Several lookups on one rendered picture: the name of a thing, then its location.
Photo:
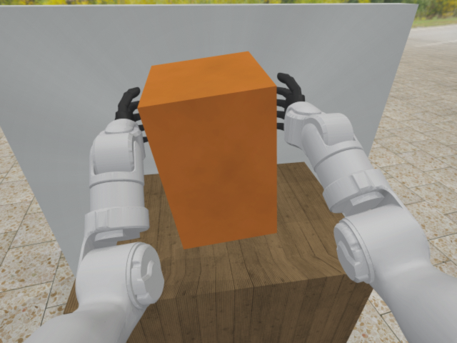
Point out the robot left hand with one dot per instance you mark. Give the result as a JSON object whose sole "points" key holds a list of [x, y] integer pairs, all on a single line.
{"points": [[126, 108]]}

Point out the carton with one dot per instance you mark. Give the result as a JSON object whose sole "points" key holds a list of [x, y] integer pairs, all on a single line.
{"points": [[211, 124]]}

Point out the robot left upper arm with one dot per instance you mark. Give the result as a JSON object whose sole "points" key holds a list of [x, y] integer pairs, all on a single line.
{"points": [[114, 287]]}

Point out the robot right upper arm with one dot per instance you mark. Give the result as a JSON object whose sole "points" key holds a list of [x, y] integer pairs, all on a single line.
{"points": [[385, 248]]}

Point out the left robot forearm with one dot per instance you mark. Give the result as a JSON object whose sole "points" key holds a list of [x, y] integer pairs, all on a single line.
{"points": [[116, 182]]}

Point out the right robot forearm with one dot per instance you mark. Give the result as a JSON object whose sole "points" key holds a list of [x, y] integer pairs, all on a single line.
{"points": [[351, 184]]}

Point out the pedestal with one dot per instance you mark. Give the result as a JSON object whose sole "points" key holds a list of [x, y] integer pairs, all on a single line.
{"points": [[287, 287]]}

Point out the robot right hand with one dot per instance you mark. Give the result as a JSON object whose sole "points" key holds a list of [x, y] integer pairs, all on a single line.
{"points": [[292, 95]]}

